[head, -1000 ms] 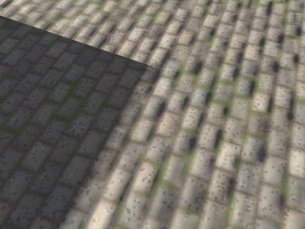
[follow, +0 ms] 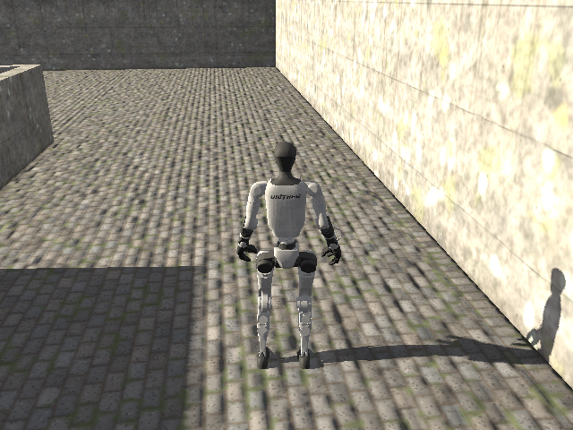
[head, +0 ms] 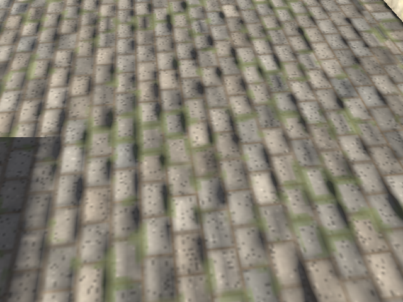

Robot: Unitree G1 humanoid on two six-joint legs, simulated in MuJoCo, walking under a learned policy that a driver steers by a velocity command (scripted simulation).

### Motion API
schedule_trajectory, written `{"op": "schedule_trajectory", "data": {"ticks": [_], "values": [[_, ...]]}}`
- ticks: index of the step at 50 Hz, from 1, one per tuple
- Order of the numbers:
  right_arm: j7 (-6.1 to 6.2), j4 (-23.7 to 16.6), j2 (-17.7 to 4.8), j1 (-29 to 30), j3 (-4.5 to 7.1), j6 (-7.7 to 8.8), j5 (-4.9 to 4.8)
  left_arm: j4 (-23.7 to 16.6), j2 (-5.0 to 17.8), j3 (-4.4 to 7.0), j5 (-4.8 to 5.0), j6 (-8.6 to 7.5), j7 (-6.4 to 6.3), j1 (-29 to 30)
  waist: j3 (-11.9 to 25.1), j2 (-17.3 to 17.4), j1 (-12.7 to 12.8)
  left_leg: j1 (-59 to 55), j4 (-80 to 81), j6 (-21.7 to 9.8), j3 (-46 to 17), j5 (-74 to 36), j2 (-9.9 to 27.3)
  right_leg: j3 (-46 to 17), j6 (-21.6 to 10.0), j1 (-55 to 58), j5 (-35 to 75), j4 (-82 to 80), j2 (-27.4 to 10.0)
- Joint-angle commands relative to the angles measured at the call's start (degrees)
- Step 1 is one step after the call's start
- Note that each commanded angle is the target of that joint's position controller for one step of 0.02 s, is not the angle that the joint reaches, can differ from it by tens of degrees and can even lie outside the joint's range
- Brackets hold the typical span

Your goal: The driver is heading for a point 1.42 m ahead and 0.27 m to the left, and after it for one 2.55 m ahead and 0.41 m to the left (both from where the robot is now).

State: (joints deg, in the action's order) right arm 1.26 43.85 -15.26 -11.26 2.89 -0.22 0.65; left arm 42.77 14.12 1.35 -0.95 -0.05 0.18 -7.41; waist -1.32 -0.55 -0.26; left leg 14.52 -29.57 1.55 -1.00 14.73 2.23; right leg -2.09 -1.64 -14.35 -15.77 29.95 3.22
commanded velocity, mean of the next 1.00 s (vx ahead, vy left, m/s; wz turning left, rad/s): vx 0.00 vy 0.00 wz -0.02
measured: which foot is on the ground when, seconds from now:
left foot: down 0.00-1.00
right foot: down 0.00-1.00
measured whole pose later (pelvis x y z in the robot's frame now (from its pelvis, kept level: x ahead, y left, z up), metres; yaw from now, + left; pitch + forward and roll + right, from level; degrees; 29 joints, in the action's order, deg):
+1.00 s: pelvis +0.00 +0.03 +0.00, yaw +0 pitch -2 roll +0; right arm 1.8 57.2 -13.0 -13.0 0.8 1.0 0.3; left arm 62.4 12.8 2.0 0.0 0.8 -2.3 -10.8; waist -2.5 -0.1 0.2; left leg 10.8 -28.2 -0.7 0.4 15.5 -0.4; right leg -3.4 1.0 -10.4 -15.6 27.9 0.3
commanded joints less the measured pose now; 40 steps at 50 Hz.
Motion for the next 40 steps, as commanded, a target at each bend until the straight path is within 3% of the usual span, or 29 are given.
{"op": "schedule_trajectory", "data": {"ticks": [1,2,5,14,40], "values": [[-0.59,-3.9,-6.3,2.7,1.32,1.34,0.12,-2.2,7.5,1.81,-0.35,-0.82,-0.04,-0.3,3.7,7.1,1.3,-2.5,5.6,-4.6,-5.3,-7.4,4.8,-3.2,0.4,1.4,1.9,-4.1,-3.5],[-0.66,-3.7,-6.4,2.7,1.28,1.59,0.44,-2.1,7.4,1.95,0.06,-0.44,-0.3,0.7,3.3,6.1,0.7,-2.1,5.4,-3.3,-4.2,-6.6,3.7,-3.3,0.0,1.3,3.7,-3.5,-3.8],[-0.5,-2.9,-6.0,1.0,0.87,2.44,0.21,-1.4,6.7,1.94,0.26,0.39,-0.6,-0.1,2.7,4.6,0.3,-2.5,4.3,-2.2,-2.9,-8.1,2.7,-4.3,-0.9,0.9,7.2,-3.6,-4.4],[0.1,-1.8,-5.3,0.9,0.28,2.05,-0.07,2.8,5.8,2.11,0.59,0.25,-1.18,-1.9,2.3,0.4,0.1,-3.4,3.3,-2.7,-2.1,-9.5,1.7,-4.2,0.2,1.8,10.3,-3.5,-4.6],[0.53,8.8,-4.4,-1.5,-0.58,1.8,-0.31,15.7,5.3,1.99,0.89,0.51,-2.5,-3.2,-0.2,0.7,0.5,-2.9,6.3,-2.8,-0.9,-6.8,-0.1,-2.7,1.2,3.7,9.6,-5.7,-4.2]]}}
Velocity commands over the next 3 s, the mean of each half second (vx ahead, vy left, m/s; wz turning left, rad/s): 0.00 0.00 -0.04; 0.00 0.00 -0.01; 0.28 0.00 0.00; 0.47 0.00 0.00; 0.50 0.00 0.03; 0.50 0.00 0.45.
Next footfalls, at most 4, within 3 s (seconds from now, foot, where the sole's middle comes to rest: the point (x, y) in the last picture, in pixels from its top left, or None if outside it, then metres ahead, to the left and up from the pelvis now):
1.74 left None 0.43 0.13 -0.77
2.28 right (236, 236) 0.73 -0.11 -0.77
2.84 left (170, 172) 1.02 0.14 -0.77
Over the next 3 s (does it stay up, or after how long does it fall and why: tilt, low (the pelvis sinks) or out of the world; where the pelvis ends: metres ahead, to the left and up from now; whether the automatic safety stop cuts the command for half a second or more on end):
stays up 0.96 0.07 0.00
